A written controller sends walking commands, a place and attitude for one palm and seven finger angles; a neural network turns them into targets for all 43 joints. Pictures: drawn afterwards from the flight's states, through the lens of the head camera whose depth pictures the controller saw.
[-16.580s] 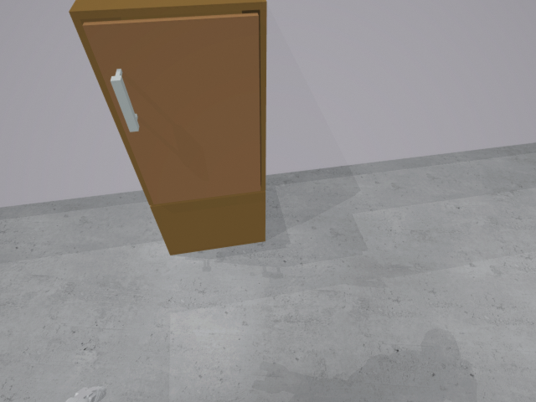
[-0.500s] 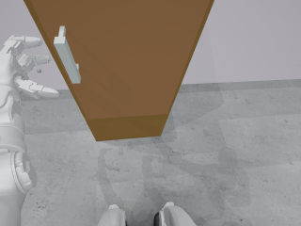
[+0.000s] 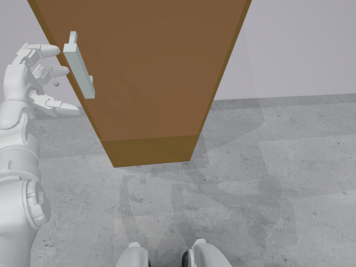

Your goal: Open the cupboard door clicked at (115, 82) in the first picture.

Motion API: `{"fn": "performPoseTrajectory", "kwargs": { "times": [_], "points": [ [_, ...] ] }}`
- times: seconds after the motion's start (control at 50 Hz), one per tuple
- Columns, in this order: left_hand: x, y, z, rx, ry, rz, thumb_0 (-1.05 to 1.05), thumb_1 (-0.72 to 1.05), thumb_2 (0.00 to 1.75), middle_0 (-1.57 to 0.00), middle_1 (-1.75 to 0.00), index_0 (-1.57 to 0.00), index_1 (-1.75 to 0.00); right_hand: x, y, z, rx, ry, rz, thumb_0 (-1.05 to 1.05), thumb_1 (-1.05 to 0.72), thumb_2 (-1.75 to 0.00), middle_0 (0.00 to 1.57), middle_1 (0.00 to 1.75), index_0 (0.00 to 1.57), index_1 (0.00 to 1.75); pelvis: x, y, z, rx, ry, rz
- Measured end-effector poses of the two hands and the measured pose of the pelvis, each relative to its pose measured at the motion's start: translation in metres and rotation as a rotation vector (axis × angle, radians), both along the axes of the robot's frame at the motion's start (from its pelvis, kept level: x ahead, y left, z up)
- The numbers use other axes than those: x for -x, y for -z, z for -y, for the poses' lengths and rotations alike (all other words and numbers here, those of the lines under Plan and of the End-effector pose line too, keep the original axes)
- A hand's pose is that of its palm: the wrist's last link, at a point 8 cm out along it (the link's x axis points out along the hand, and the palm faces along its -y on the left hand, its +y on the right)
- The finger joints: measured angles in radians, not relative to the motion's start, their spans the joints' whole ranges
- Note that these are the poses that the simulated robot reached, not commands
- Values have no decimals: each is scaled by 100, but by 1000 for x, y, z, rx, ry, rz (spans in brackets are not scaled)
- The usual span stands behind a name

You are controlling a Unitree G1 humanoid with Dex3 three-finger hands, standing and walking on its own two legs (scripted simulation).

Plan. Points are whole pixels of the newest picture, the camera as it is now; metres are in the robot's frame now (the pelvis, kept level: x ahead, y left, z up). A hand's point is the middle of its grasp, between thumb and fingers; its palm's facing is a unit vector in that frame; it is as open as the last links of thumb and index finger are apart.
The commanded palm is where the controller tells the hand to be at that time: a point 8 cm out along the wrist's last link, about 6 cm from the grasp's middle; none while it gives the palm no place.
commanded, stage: slide the fingers in behind the handle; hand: left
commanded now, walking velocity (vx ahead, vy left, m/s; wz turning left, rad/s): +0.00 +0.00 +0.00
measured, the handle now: (82, 67) +0.54 +0.19 +0.08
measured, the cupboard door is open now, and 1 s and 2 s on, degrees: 0 0 0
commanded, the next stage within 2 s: close the thumb around the handle in 1.26 s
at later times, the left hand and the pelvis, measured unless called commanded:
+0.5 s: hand (61, 84) +0.49 +0.23 +0.08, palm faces +0.09 -1.00 +0.00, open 14.1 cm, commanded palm +0.47 +0.24 +0.08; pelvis +0.00 +0.00 +0.00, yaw +1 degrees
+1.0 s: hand (88, 87) +0.49 +0.18 +0.07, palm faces +0.04 -1.00 +0.00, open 14.3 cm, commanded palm +0.47 +0.21 +0.08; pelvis +0.00 +0.00 +0.00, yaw +3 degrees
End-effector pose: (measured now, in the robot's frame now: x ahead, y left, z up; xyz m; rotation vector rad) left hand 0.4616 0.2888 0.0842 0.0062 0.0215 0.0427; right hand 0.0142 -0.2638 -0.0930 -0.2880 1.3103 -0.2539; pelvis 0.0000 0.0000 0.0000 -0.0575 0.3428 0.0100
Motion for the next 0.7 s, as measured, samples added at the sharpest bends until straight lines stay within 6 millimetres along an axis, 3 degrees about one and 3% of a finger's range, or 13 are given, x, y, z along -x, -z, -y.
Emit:
{"fn": "performPoseTrajectory", "kwargs": {
  "times": [0.7],
  "points": [
    [3,3,15,12,-64,9,-1,-50,30,-30,-120,-21,-124,-15,8,-6,-39,-66,-12,1,-90,-90,20,30,20,30,-1,2,0,4,-40,-5]
  ]
}}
